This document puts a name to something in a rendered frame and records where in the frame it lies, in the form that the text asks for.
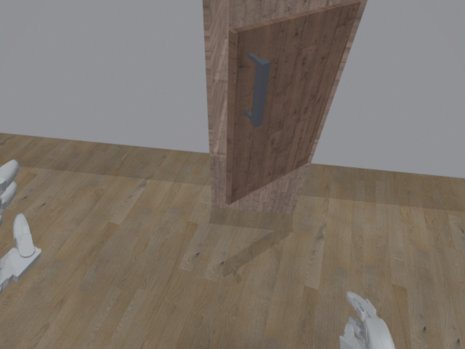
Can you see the robot left hand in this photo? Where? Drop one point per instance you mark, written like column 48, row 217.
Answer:
column 15, row 263

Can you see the handle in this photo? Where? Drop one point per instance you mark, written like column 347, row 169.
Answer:
column 260, row 89

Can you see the cupboard door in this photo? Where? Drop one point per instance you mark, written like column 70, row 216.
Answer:
column 305, row 51

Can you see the robot right hand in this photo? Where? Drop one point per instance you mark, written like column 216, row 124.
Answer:
column 373, row 333

